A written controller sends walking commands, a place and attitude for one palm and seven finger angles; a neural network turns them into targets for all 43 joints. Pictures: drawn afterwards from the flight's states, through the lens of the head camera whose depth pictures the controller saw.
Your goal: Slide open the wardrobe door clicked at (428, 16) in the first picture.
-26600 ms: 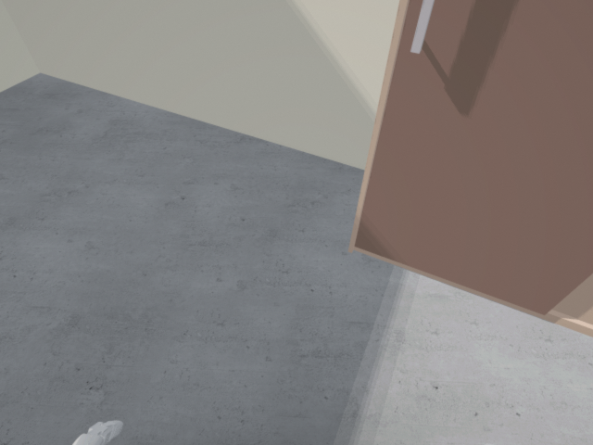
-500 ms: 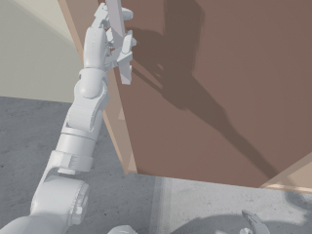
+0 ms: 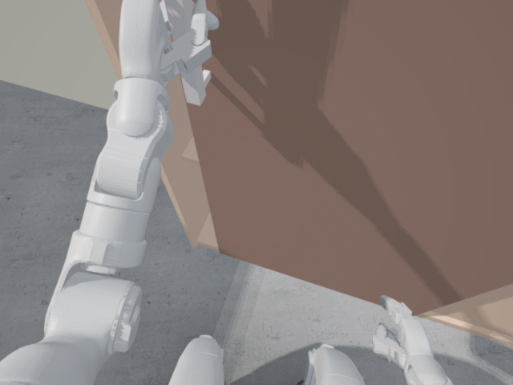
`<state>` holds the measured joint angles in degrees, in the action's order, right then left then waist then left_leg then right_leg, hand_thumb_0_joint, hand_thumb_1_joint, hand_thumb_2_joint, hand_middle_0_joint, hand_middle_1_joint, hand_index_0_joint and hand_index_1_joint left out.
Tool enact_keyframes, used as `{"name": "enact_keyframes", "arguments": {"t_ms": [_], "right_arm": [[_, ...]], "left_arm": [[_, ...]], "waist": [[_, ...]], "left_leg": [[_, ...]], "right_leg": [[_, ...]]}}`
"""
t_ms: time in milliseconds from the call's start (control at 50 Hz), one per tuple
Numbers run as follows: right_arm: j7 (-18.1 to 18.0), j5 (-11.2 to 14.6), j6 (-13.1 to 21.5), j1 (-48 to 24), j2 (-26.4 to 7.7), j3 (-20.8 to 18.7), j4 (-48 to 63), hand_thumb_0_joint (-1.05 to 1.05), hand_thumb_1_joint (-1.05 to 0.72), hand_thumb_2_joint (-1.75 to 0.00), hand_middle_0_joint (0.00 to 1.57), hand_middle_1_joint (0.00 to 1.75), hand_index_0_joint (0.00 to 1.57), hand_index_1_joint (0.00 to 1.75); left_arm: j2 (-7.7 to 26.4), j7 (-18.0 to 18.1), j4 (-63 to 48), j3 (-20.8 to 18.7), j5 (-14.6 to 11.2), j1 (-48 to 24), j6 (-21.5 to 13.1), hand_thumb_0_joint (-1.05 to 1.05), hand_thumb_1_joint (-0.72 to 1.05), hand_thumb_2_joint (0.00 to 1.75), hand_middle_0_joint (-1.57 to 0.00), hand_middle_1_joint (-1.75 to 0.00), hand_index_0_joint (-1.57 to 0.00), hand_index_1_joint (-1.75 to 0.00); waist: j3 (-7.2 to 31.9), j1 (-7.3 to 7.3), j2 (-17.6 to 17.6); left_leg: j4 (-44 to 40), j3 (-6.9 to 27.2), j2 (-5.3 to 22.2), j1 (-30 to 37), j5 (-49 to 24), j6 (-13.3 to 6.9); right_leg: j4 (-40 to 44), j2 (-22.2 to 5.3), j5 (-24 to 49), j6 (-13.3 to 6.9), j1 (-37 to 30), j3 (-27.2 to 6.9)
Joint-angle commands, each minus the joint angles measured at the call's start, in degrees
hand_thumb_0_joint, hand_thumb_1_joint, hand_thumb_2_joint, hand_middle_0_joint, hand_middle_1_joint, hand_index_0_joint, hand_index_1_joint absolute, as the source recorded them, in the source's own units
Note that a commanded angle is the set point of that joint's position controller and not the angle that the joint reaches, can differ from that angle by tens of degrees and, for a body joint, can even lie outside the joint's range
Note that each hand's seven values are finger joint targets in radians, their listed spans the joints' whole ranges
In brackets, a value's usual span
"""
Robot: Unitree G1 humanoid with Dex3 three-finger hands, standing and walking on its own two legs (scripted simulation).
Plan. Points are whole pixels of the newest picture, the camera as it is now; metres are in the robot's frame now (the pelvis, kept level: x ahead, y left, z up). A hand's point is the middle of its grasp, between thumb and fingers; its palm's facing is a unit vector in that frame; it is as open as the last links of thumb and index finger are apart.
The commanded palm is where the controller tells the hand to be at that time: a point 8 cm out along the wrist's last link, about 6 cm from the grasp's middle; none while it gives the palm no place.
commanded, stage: step sideways, sliding the door along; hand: left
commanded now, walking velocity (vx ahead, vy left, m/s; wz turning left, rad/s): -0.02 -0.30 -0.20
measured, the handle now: out of the picture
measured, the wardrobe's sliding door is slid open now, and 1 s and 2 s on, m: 0.10 0.43 0.43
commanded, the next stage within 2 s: stop walking and hold the door there in 1.46 s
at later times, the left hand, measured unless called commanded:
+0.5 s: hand (334, 74) +0.41 +0.01 +0.24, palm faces +0.15 -0.99 -0.05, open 6.7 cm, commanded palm +0.38 -0.01 +0.24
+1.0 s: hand out of the picture +0.38 -0.17 +0.24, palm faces +0.07 -1.00 -0.04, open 7.2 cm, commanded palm +0.35 -0.18 +0.24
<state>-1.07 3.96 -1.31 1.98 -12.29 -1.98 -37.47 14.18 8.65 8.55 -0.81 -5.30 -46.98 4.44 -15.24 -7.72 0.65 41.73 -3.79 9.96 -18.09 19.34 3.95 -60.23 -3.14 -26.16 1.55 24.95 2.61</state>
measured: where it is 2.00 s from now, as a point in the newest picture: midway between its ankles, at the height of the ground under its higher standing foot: outside the picture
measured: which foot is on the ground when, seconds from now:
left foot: down 0.00-0.20, up 0.22-0.34, down 0.36-0.72, up 0.74-0.88, down 0.90-1.00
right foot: up 0.00-0.18, down 0.20-0.36, up 0.38-0.70, down 0.72-0.90, up 0.92-1.00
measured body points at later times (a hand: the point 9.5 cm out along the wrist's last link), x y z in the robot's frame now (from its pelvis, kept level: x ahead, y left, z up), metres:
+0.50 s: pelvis +0.03 -0.13 +0.02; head +0.12 -0.10 +0.45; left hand +0.39 +0.06 +0.24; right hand +0.27 -0.32 -0.07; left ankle +0.03 +0.01 -0.72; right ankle +0.04 -0.28 -0.64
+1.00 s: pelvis +0.01 -0.28 +0.01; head +0.10 -0.26 +0.45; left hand +0.37 -0.12 +0.24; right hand +0.23 -0.50 -0.08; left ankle +0.00 -0.14 -0.72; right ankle +0.02 -0.40 -0.66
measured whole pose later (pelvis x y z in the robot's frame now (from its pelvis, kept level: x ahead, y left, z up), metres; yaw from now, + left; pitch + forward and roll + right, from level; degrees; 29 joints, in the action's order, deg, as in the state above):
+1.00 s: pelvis +0.01 -0.28 +0.01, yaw -3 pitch +0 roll -1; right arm 1.4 2.6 -1.5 1.6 -11.9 -2.9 -32.8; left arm 9.3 9.4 -13.2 0.5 -1.8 -26.2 -0.1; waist -12.1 -5.0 0.2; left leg 34.8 -7.2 8.6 -13.9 19.9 2.5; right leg -58.0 1.6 -24.3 1.7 28.7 0.4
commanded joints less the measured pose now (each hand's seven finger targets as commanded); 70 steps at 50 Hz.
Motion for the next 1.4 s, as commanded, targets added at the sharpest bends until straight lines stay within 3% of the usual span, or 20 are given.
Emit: {"name": "enact_keyframes", "arguments": {"t_ms": [0, 140, 180, 220, 300, 340, 360, 420, 600, 660, 700, 740, 840, 900, 1120, 1200, 1240, 1300, 1340, 1380], "right_arm": [[2.11, 0.27, 2.03, -5.28, -7.62, -3.08, 9.89, 0.00, -0.90, -0.90, 0.20, 0.30, 0.20, 0.30], [1.33, 1.03, 3.57, -4.21, -6.55, -2.05, 13.33, 0.00, -0.90, -0.90, 0.20, 0.30, 0.20, 0.30], [0.26, 1.50, 4.79, -4.97, -3.50, -1.26, 13.14, 0.00, -0.90, -0.90, 0.20, 0.30, 0.20, 0.30], [-0.84, 0.26, 6.92, -5.25, -1.93, -0.25, 12.01, 0.00, -0.90, -0.90, 0.20, 0.30, 0.20, 0.30], [-0.69, -0.10, 6.47, -3.76, -2.51, -0.18, 9.76, 0.00, -0.90, -0.90, 0.20, 0.30, 0.20, 0.30], [0.21, -0.82, 4.93, -4.29, -6.70, -3.14, 12.41, 0.00, -0.90, -0.90, 0.20, 0.30, 0.20, 0.30], [2.22, -0.57, 4.01, -3.92, -6.63, -3.18, 14.38, 0.00, -0.90, -0.90, 0.20, 0.30, 0.20, 0.30], [3.44, -0.59, 3.99, -5.32, -7.06, -2.95, 14.56, 0.00, -0.90, -0.90, 0.20, 0.30, 0.20, 0.30], [2.92, -0.78, 5.39, -5.38, -5.72, -2.33, 16.83, 0.00, -0.90, -0.90, 0.20, 0.30, 0.20, 0.30], [2.43, 0.21, 6.17, -6.03, -3.83, -1.37, 16.78, 0.00, -0.90, -0.90, 0.20, 0.30, 0.20, 0.30], [1.28, -0.01, 6.41, -7.27, -1.04, -0.52, 16.43, 0.00, -0.90, -0.90, 0.20, 0.30, 0.20, 0.30], [0.37, -1.10, 8.22, -7.23, -0.08, 0.57, 14.80, 0.00, -0.90, -0.90, 0.20, 0.30, 0.20, 0.30], [0.31, -1.22, 5.65, -5.90, -2.35, -0.61, 11.70, 0.00, -0.90, -0.90, 0.20, 0.30, 0.20, 0.30], [2.48, -1.52, 2.12, -5.40, -6.67, -3.29, 15.32, 0.00, -0.90, -0.90, 0.20, 0.30, 0.20, 0.30], [2.33, -0.46, 4.89, -3.93, -6.76, -2.42, 15.65, 0.00, -0.90, -0.90, 0.20, 0.30, 0.20, 0.30], [0.84, -0.17, 6.39, -4.75, -3.07, -1.39, 14.01, 0.00, -0.90, -0.90, 0.20, 0.30, 0.20, 0.30], [-0.24, -0.60, 7.27, -2.65, -3.14, -1.32, 11.67, 0.00, -0.90, -0.90, 0.20, 0.30, 0.20, 0.30], [-1.39, -0.41, 6.46, -2.14, -3.57, -0.75, 9.42, 0.00, -0.90, -0.90, 0.20, 0.30, 0.20, 0.30], [-0.61, -1.28, 5.22, -3.27, -7.59, -3.34, 12.00, 0.00, -0.90, -0.90, 0.20, 0.30, 0.20, 0.30], [2.26, -0.37, 3.69, -4.23, -9.46, -3.94, 13.81, 0.00, -0.90, -0.90, 0.20, 0.30, 0.20, 0.30]], "left_arm": [[-7.22, -5.15, -24.52, 11.33, -0.94, -32.13, -10.71, 0.00, 0.90, 0.90, -0.45, -1.40, -0.45, -1.40], [-4.04, -4.67, -26.05, 9.18, -0.03, -20.28, -10.25, 0.00, 0.90, 0.90, -0.45, -1.40, -0.45, -1.40], [1.17, -3.59, -27.88, 6.15, 1.33, -16.42, -10.16, 0.00, 0.90, 0.90, -0.45, -1.40, -0.45, -1.40], [2.99, -3.00, -34.19, 4.99, 1.15, -13.86, -10.75, 0.00, 0.90, 0.90, -0.45, -1.40, -0.45, -1.40], [-4.73, -3.00, -38.80, 10.84, -0.10, -16.10, -12.87, 0.00, 0.90, 0.90, -0.45, -1.40, -0.45, -1.40], [-6.08, -3.94, -41.05, 11.70, -0.51, -13.26, -14.09, 0.00, 0.90, 0.90, -0.45, -1.40, -0.45, -1.40], [-8.32, -4.65, -36.88, 12.14, 0.94, -11.73, -13.46, 0.00, 0.90, 0.90, -0.45, -1.40, -0.45, -1.40], [-9.98, -5.39, -39.10, 14.59, 1.96, -20.06, -13.18, 0.00, 0.90, 0.90, -0.45, -1.40, -0.45, -1.40], [-8.66, -4.85, -36.43, 14.08, 1.96, -8.47, -11.67, 0.00, 0.90, 0.90, -0.45, -1.40, -0.45, -1.40], [-6.62, -3.96, -38.51, 12.79, 2.44, -6.60, -12.31, 0.00, 0.90, 0.90, -0.45, -1.40, -0.45, -1.40], [-1.80, -3.23, -39.66, 10.51, 3.04, -3.06, -12.55, 0.00, 0.90, 0.90, -0.45, -1.40, -0.45, -1.40], [-0.74, -2.93, -45.31, 9.71, 2.40, -0.12, -12.70, 0.00, 0.90, 0.90, -0.45, -1.40, -0.45, -1.40], [-7.33, -2.69, -48.79, 14.29, 1.60, -3.26, -16.33, 0.00, 0.90, 0.90, -0.45, -1.40, -0.45, -1.40], [-6.39, -4.49, -38.94, 10.76, 3.15, 2.27, -14.50, 0.00, 0.90, 0.90, -0.45, -1.40, -0.45, -1.40], [-5.99, -4.76, -35.49, 11.16, 1.55, -5.39, -12.33, 0.00, 0.90, 0.90, -0.45, -1.40, -0.45, -1.40], [2.85, -2.70, -36.06, 5.07, 2.24, -3.16, -12.27, 0.00, 0.90, 0.90, -0.45, -1.40, -0.45, -1.40], [6.43, -1.80, -39.01, 0.81, 1.49, -1.56, -12.04, 0.00, 0.90, 0.90, -0.45, -1.40, -0.45, -1.40], [3.45, -0.73, -41.08, 1.96, 0.45, -5.80, -12.39, 0.00, 0.90, 0.90, -0.45, -1.40, -0.45, -1.40], [2.24, -1.80, -42.27, 1.41, -0.28, -4.71, -13.13, 0.00, 0.90, 0.90, -0.45, -1.40, -0.45, -1.40], [0.36, -3.53, -34.79, 1.48, 1.20, -4.67, -11.23, 0.00, 0.90, 0.90, -0.45, -1.40, -0.45, -1.40]], "waist": [[32.79, 8.97, 14.94], [34.25, 7.80, 7.24], [35.11, 7.41, -14.51], [35.70, 5.38, -15.68], [36.99, 9.18, -10.81], [39.61, 8.82, 9.30], [41.34, 7.33, 9.37], [33.21, 8.33, 11.06], [32.10, 8.64, 15.13], [33.92, 7.35, 6.87], [35.01, 6.48, -13.95], [34.64, 4.39, -16.98], [38.88, 9.36, -13.60], [41.08, 7.08, 8.27], [31.89, 8.26, 12.94], [35.40, 7.03, -10.79], [36.66, 5.92, -12.81], [38.84, 9.15, -11.41], [40.29, 8.35, 13.23], [38.64, 6.86, 9.25]], "left_leg": [[-12.37, 8.97, 17.11, 28.74, -45.61, -12.77], [-2.65, 0.49, 9.50, 17.80, -37.14, -5.53], [11.44, -3.23, -3.38, -0.54, 0.05, -5.30], [20.96, 0.61, -7.07, -6.58, 19.61, -1.91], [-10.07, -0.19, -2.33, 3.83, -5.22, -1.82], [-12.82, 16.01, 16.85, 36.63, -68.53, -10.04], [-10.47, 18.07, 22.44, 36.42, -74.72, -14.13], [-13.81, 7.65, 19.96, 29.07, -52.50, -12.96], [-12.13, -2.38, 14.87, 28.72, -55.67, -7.43], [-1.34, -3.06, 8.93, 22.04, -39.99, -4.91], [11.16, -4.62, -2.74, 2.81, 3.57, -5.23], [21.20, 1.04, -7.10, -3.77, 20.24, -2.16], [-11.50, -0.18, -2.35, 7.15, -7.93, -2.00], [-12.03, 19.53, 22.98, 36.09, -73.78, -14.73], [-9.34, -2.70, 13.01, 24.99, -48.31, -6.52], [10.97, -4.74, -3.51, 0.90, 4.53, -4.80], [16.45, -0.92, -5.87, -4.13, 17.32, -1.83], [-8.92, 0.11, -1.18, 4.80, -5.58, -2.59], [-12.82, 17.12, 18.28, 35.74, -71.54, -10.57], [-12.78, 14.28, 21.56, 34.13, -59.61, -13.57]], "right_leg": [[-4.60, -3.04, -0.54, -0.47, 9.55, -6.21], [29.01, 2.31, 20.06, -0.31, -18.67, 0.93], [30.97, -10.31, 67.71, -6.39, -31.48, -11.88], [28.08, -14.44, 86.55, -9.18, -31.29, -16.21], [18.12, -9.94, 74.06, -7.36, -30.97, -8.58], [6.03, 1.19, 15.72, 0.62, 1.85, -2.32], [-2.21, 1.04, -7.60, 0.00, 5.33, -7.10], [-6.73, -0.73, -1.97, 0.24, 10.00, -7.09], [18.37, 2.95, 7.51, 0.67, -3.13, 1.05], [33.34, 2.57, 26.38, 0.15, -15.58, 0.45], [32.31, -10.97, 75.08, -6.11, -26.81, -13.68], [30.38, -13.59, 83.95, -8.32, -24.63, -17.88], [19.95, -8.34, 72.05, -7.31, -28.70, -8.73], [-1.49, 2.10, -7.00, 0.13, 7.84, -7.20], [24.57, 3.68, 12.43, 0.16, -9.31, 1.91], [31.01, -12.01, 77.70, -6.79, -30.17, -12.54], [28.55, -13.78, 84.05, -9.13, -30.43, -15.87], [18.93, -10.91, 76.04, -7.24, -29.77, -8.60], [7.56, 1.97, 10.99, 1.65, 2.99, -1.32], [-3.60, 2.53, -4.37, 0.47, 7.32, -6.67]]}}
